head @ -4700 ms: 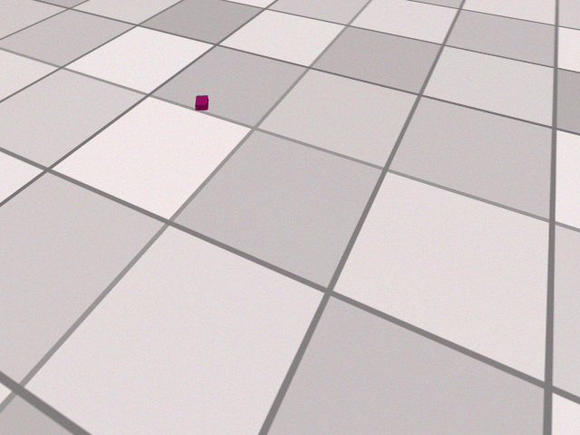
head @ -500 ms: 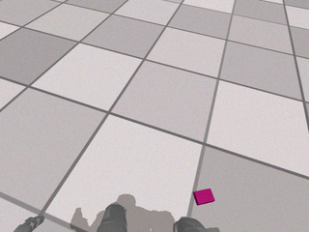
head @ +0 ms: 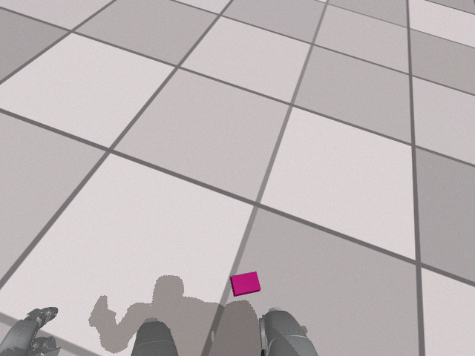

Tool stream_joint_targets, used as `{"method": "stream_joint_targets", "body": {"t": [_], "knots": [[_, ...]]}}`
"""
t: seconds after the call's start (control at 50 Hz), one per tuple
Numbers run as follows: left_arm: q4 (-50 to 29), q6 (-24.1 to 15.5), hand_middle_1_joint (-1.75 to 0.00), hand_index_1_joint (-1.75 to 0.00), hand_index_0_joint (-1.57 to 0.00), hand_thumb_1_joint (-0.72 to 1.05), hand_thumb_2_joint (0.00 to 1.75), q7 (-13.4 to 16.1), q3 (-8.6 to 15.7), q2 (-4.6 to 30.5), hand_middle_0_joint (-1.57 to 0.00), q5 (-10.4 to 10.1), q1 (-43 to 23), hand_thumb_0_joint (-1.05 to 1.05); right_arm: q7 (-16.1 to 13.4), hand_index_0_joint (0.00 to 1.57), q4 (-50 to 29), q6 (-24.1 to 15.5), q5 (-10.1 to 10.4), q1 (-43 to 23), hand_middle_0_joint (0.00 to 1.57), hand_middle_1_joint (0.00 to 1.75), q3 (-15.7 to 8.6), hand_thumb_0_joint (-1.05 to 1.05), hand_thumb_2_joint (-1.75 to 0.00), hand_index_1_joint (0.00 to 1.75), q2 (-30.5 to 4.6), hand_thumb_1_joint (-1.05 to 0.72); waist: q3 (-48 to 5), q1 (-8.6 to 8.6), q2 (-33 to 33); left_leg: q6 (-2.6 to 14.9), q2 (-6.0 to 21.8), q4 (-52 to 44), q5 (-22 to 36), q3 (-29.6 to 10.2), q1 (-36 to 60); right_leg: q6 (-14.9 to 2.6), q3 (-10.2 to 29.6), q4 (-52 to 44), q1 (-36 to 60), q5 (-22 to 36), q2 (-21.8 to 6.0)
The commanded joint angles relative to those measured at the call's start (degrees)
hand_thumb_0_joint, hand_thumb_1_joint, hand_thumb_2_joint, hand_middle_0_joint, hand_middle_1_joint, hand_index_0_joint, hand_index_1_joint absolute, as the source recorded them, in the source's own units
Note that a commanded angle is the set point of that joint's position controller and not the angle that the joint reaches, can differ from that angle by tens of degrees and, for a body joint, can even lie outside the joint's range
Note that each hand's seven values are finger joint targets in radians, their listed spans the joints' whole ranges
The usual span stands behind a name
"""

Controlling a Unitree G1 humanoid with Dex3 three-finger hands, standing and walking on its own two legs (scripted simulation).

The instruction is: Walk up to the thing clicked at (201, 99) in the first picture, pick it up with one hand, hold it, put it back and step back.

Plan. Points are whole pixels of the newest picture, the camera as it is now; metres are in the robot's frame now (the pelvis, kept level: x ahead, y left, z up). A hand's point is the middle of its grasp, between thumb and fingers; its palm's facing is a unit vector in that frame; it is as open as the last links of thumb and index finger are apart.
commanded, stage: walk up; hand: left
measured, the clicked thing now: (245, 283) +0.40 -0.13 -0.71
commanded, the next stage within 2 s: none
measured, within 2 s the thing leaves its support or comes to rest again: neither
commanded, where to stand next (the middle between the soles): +0.06 -0.40 m, yaw +6 degrees
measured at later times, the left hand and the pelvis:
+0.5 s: hand out of the picture +0.08 +0.09 -0.15, palm faces -0.04 -0.94 -0.34, open 7.4 cm; pelvis -0.02 -0.20 +0.01, yaw +2 degrees
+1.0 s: hand out of the picture +0.00 -0.14 -0.14, palm faces +0.09 -0.94 -0.32, open 7.4 cm; pelvis -0.04 -0.41 +0.01, yaw +6 degrees
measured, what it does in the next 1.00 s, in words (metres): steps to the right: right foot, then left foot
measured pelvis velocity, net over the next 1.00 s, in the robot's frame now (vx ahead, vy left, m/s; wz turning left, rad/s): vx -0.04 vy -0.41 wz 0.10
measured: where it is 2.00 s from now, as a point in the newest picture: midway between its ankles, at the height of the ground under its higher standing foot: outside the picture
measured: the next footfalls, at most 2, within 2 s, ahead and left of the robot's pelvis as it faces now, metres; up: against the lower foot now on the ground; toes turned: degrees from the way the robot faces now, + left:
right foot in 0.06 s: +0.08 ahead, -0.23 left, +0.00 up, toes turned +0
left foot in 0.30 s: +0.07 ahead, -0.05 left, +0.00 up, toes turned +6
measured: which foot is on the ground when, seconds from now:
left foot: down 0.00-0.06, up 0.08-0.28, down 0.30-0.68, up 0.70-0.94, down 0.96-1.00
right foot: up 0.00-0.04, down 0.06-0.30, up 0.32-0.64, down 0.66-0.98, up 1.00-1.00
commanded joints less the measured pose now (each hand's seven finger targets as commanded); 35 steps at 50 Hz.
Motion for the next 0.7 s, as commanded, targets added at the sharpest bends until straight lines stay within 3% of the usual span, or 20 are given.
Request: {"method": "stream_joint_targets", "body": {"t": [0.0,0.02,0.04,0.06,0.08,0.12,0.16,0.2,0.24,0.26,0.28,0.3,0.32,0.34,0.4,0.56,0.6,0.64,0.66,0.68], "knots": [[-2.82,-1.69,-0.30,-0.30,-0.20,0.90,0.90,0.16,3.67,7.06,-0.20,0.19,5.93,0.00,-0.95,0.20,-1.40,0.16,0.12,-1.79,0.20,0.30,-5.98,0.00,-0.90,0.30,-21.34,-0.90,-9.27,4.79,19.73,10.02,4.31,-11.56,-1.82,-4.26,-6.23,-1.47,-9.84,-16.26,15.22,4.12,3.07],[-0.50,-1.95,-0.30,-0.30,-0.20,0.90,0.90,0.56,4.59,8.15,-0.20,0.92,11.05,0.00,-1.06,0.20,-0.79,0.74,-0.29,-1.36,0.20,0.30,-4.71,0.00,-0.90,0.30,-17.77,-0.90,-11.51,7.56,11.16,7.85,0.08,-0.82,-4.32,-0.26,-10.54,-1.90,-9.89,-20.89,21.73,3.50,5.61],[0.46,-2.51,-0.30,-0.30,-0.20,0.90,0.90,0.96,5.34,11.56,-0.20,2.06,16.22,0.00,-1.13,0.20,-1.27,1.40,0.28,-0.85,0.20,0.30,-2.57,0.00,-0.90,0.30,-11.69,-0.90,-9.61,11.19,-6.25,5.19,-5.27,17.60,-11.03,6.78,-21.31,-4.55,1.32,-30.68,22.24,-7.74,-0.16],[-3.32,-3.20,-0.30,-0.30,-0.20,0.90,0.90,1.50,5.73,17.92,-0.20,1.37,7.43,0.00,-2.10,0.20,-3.37,1.75,1.39,-4.09,0.20,0.30,-2.81,0.00,-0.90,0.30,-10.14,-0.90,-6.36,7.97,-15.44,3.73,-11.22,23.61,-17.55,2.09,-25.16,-10.33,28.78,-46.45,13.78,-10.21,-11.20],[-5.19,-3.56,-0.30,-0.30,-0.20,0.90,0.90,1.98,5.65,19.09,-0.20,0.37,-0.19,0.00,-2.91,0.20,-2.24,1.69,1.35,-6.02,0.20,0.30,-3.74,0.00,-0.90,0.30,-12.68,-0.90,-3.96,4.62,-9.97,3.71,-7.81,25.76,-14.71,-2.59,-20.06,-13.47,33.62,-50.70,9.08,-13.90,-13.43],[-4.23,-3.21,-0.30,-0.30,-0.20,0.90,0.90,2.57,4.35,14.40,-0.20,0.42,-2.24,0.00,-2.06,0.20,3.73,1.31,2.47,0.18,0.20,0.30,-3.82,0.00,-0.90,0.30,-13.95,-0.90,-3.83,1.88,-4.85,3.11,-6.00,22.13,-10.05,0.03,-15.51,-14.25,17.35,-40.90,10.13,-9.47,-8.54],[-4.86,-2.87,-0.30,-0.30,-0.20,0.90,0.90,2.40,3.67,11.52,-0.20,0.87,-5.29,0.00,-1.36,0.20,7.59,0.94,3.07,7.97,0.20,0.30,-3.94,0.00,-0.90,0.30,-14.23,-0.90,-5.91,-0.60,-9.70,3.33,-6.27,14.74,-7.58,3.06,-4.97,-14.56,9.93,-35.93,8.69,-2.76,-6.34],[-5.27,-2.54,-0.30,-0.30,-0.20,0.90,0.90,2.01,2.51,9.20,-0.20,1.23,-4.21,0.00,-0.86,0.20,7.59,0.64,2.90,8.75,0.20,0.30,-3.92,0.00,-0.90,0.30,-12.56,-0.90,-5.30,0.05,-9.59,3.94,-8.42,4.68,-6.89,4.61,2.08,-15.25,7.21,-34.96,6.42,2.85,-5.09],[-6.35,-1.89,-0.30,-0.30,-0.20,0.90,0.90,2.05,1.59,7.67,-0.20,1.15,-6.01,0.00,-0.89,0.20,8.82,-0.35,2.62,14.64,0.20,0.30,-3.55,0.00,-0.90,0.30,-10.83,-0.90,-6.73,-2.35,-5.29,4.45,-8.49,-12.26,2.84,2.31,13.30,-13.82,2.95,-24.96,4.11,12.44,-3.21],[-6.34,-1.83,-0.30,-0.30,-0.20,0.90,0.90,2.19,0.34,4.33,-0.20,0.68,-3.86,0.00,-1.31,0.20,8.15,-0.91,1.47,15.17,0.20,0.30,-4.20,0.00,-0.90,0.30,-13.24,-0.90,-7.40,-2.95,0.85,4.21,-5.45,-18.76,3.43,-5.35,19.44,-10.25,0.21,-15.72,-1.01,13.51,-0.95],[-7.27,-2.11,-0.30,-0.30,-0.20,0.90,0.90,2.21,-0.56,0.96,-0.20,0.39,-2.40,0.00,-2.01,0.20,5.71,-1.38,-0.05,13.13,0.20,0.30,-5.43,0.00,-0.90,0.30,-18.25,-0.90,-5.94,-1.93,12.38,7.35,8.72,-24.86,7.22,-29.96,23.49,-5.38,-1.75,-5.13,-11.52,3.89,5.34],[-6.76,-1.67,-0.30,-0.30,-0.20,0.90,0.90,2.79,0.71,5.38,-0.20,0.96,-0.35,0.00,-2.48,0.20,3.29,-1.49,0.86,10.23,0.20,0.30,-6.58,0.00,-0.90,0.30,-23.04,-0.90,-6.21,-1.21,8.59,12.57,19.84,-25.47,12.08,-41.39,21.21,-3.32,3.09,1.62,-14.67,-4.42,4.01],[-5.91,-1.34,-0.30,-0.30,-0.20,0.90,0.90,3.16,1.65,9.12,-0.20,1.08,-0.21,0.00,-2.59,0.20,3.01,-1.42,1.93,8.43,0.20,0.30,-6.93,0.00,-0.90,0.30,-23.47,-0.90,-6.69,-1.01,6.04,15.84,20.28,-24.21,14.08,-39.53,18.74,-2.85,6.06,7.68,-12.99,-4.66,2.90],[-5.79,-1.48,-0.30,-0.30,-0.20,0.90,0.90,3.20,2.25,9.26,-0.20,0.95,-0.90,0.00,-2.95,0.20,2.69,-1.36,2.01,7.14,0.20,0.30,-6.31,0.00,-0.90,0.30,-20.84,-0.90,-6.75,-0.18,5.04,16.64,16.77,-20.89,19.33,-32.62,17.90,-2.88,6.45,11.74,-11.55,-2.93,2.90],[-5.22,-1.67,-0.30,-0.30,-0.20,0.90,0.90,2.42,3.38,8.42,-0.20,0.01,0.28,0.00,-2.47,0.20,1.01,-1.05,1.57,4.63,0.20,0.30,-5.42,0.00,-0.90,0.30,-17.09,-0.90,-6.14,1.58,10.39,15.13,8.98,-17.85,17.65,-16.91,9.27,-2.09,4.73,15.01,-6.85,2.63,3.36],[-6.26,-1.52,-0.30,-0.30,-0.20,0.90,0.90,0.55,3.92,7.91,-0.20,0.19,-2.11,0.00,-1.42,0.20,-1.17,-0.52,-0.56,3.45,0.20,0.30,-7.10,0.00,-0.90,0.30,-21.28,-0.90,-6.72,-0.74,18.94,13.92,7.06,-17.47,-7.38,-14.22,3.00,0.33,-3.85,-1.47,-2.25,-3.52,0.38],[-4.04,-1.77,-0.30,-0.30,-0.20,0.90,0.90,0.61,4.50,7.93,-0.20,0.25,3.18,0.00,-1.12,0.20,-1.64,0.05,-0.45,-0.73,0.20,0.30,-6.98,0.00,-0.90,0.30,-21.87,-0.90,-7.66,2.70,20.91,12.05,6.59,-15.76,-7.46,-11.80,-4.18,-0.37,-7.97,-9.61,7.32,-0.80,1.35],[0.13,-2.16,-0.30,-0.30,-0.20,0.90,0.90,1.07,5.76,8.23,-0.20,1.21,13.57,0.00,-0.97,0.20,-0.53,1.26,-0.98,-1.60,0.20,0.30,-4.87,0.00,-0.90,0.30,-16.13,-0.90,-11.15,8.91,8.37,6.53,-1.50,1.84,-12.21,-1.18,-14.72,-2.52,-8.63,-19.28,20.87,-1.43,5.18],[-0.29,-2.91,-0.30,-0.30,-0.20,0.90,0.90,1.49,6.23,13.11,-0.20,2.22,15.72,0.00,-1.07,0.20,-1.85,1.76,0.02,-2.39,0.20,0.30,-2.82,0.00,-0.90,0.30,-9.77,-0.90,-7.51,10.86,-11.36,3.09,-9.67,21.01,-17.88,6.10,-26.11,-6.48,14.69,-34.97,16.17,-14.97,-6.52],[-3.71,-3.30,-0.30,-0.30,-0.20,0.90,0.90,2.09,6.42,18.31,-0.20,1.01,4.34,0.00,-2.71,0.20,-3.44,2.06,0.57,-7.07,0.20,0.30,-4.30,0.00,-0.90,0.30,-11.55,-0.90,-3.60,6.89,-14.16,2.93,-11.25,25.59,-16.80,-1.79,-23.93,-11.09,32.55,-49.04,7.01,-19.33,-12.53]]}}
